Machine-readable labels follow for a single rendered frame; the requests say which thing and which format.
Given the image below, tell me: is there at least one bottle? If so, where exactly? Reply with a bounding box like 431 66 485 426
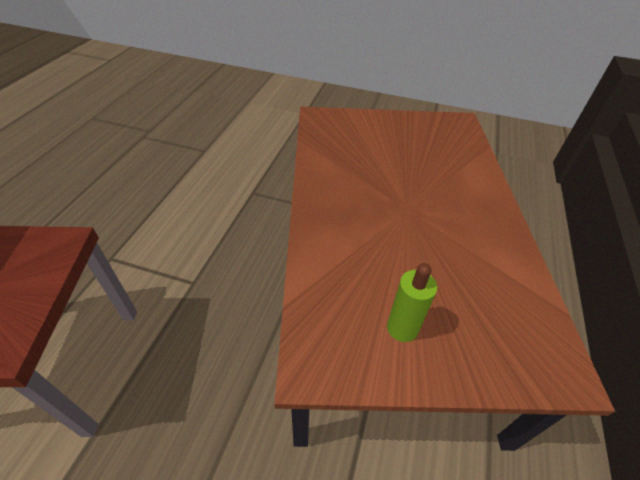
387 263 437 342

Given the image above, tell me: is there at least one sofa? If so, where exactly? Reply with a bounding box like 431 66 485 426
553 56 640 480

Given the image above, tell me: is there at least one chair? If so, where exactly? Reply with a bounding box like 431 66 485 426
0 226 137 437

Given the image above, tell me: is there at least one coffee table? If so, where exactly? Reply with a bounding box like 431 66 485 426
274 107 615 451

